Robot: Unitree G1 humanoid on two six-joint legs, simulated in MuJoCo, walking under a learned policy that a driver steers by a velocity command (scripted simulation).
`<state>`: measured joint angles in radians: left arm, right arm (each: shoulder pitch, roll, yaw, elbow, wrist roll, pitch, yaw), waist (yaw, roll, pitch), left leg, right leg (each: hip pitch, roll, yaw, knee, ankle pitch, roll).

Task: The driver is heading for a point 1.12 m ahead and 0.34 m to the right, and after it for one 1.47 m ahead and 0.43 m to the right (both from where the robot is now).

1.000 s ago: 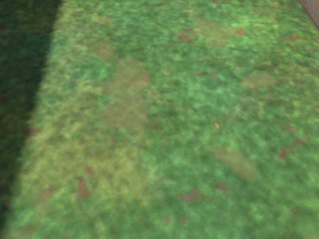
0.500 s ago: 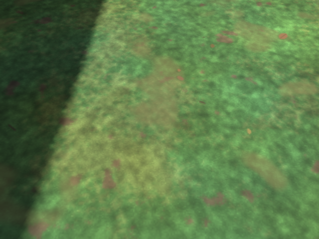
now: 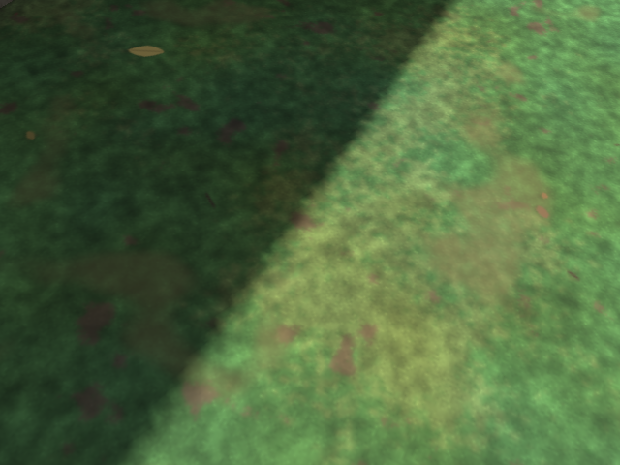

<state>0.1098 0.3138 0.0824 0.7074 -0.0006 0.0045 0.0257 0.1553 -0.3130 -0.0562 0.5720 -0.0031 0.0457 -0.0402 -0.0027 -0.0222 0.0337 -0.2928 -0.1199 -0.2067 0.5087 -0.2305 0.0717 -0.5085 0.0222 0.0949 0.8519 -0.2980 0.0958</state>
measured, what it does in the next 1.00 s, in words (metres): steps on the spot, turning right: right foot, then left foot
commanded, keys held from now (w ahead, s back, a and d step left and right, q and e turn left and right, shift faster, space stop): shift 0.06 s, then e+shift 0.64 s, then shift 0.04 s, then w+shift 0.24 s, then w+q+shift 0.02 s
